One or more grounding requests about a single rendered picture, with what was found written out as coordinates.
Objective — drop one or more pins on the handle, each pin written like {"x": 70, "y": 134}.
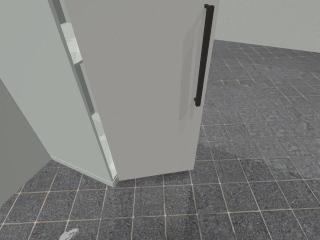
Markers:
{"x": 204, "y": 52}

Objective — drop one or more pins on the fridge door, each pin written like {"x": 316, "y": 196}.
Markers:
{"x": 142, "y": 60}

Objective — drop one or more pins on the left robot hand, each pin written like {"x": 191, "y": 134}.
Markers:
{"x": 69, "y": 235}

